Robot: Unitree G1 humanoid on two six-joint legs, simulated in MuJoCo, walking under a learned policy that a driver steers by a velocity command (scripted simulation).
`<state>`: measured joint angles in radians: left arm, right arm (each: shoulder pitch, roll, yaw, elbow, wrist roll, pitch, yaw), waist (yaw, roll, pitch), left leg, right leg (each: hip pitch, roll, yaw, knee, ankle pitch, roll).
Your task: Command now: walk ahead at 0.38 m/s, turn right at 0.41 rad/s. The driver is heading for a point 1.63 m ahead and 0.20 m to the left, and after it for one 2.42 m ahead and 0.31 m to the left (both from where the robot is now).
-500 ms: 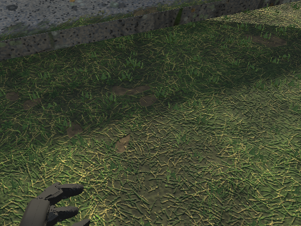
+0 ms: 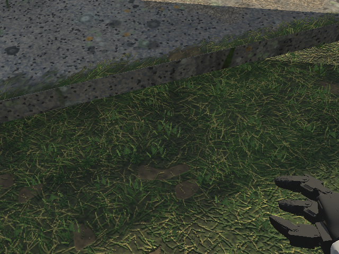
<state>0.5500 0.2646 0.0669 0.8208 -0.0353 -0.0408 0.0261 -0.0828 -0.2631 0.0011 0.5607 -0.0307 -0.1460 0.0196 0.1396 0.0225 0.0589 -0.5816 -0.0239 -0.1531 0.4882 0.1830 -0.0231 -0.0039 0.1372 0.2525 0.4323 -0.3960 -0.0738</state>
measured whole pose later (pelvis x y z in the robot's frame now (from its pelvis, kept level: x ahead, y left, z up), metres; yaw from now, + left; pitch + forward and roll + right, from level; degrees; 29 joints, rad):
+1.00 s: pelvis +0.15 +0.07 +0.01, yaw +16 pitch +1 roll -1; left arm 0.20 0.30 0.07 0.81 -0.01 0.04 0.03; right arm 0.14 -0.22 -0.02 0.66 -0.03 0.01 -0.03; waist 0.03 -0.04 0.01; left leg -0.25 -0.05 0.00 0.46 -0.21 0.07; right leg -0.46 -0.05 0.02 0.90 -0.32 0.08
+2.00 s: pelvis +0.17 +0.05 +0.00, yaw +15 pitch +2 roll -1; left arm 0.12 0.33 0.09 0.72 0.01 0.02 0.01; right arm 0.16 -0.32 -0.09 0.64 0.02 0.05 0.02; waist 0.00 -0.03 0.10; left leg -0.34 0.00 0.06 0.60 -0.30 0.04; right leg -0.30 -0.07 -0.14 0.83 -0.50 0.03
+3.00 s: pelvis +0.74 -0.01 -0.01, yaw +2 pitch -1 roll -2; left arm 0.38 0.22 0.03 0.79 0.02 -0.14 0.00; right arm 0.21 -0.28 -0.04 0.75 0.04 -0.06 0.03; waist 0.04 0.04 0.01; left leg -0.86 0.10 -0.03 0.87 0.19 0.05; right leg 0.17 0.10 -0.19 0.20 -0.38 -0.08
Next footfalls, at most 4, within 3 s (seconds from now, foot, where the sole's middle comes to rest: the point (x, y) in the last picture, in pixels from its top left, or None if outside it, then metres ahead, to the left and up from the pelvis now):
0.04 left None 0.26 0.13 -0.77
0.36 right None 0.22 -0.11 -0.77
0.70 left None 0.18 0.16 -0.77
1.26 right None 0.18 -0.07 -0.77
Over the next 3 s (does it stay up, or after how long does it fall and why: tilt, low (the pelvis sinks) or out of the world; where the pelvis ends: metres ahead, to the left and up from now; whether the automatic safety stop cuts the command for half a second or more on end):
stays up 0.74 -0.01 -0.01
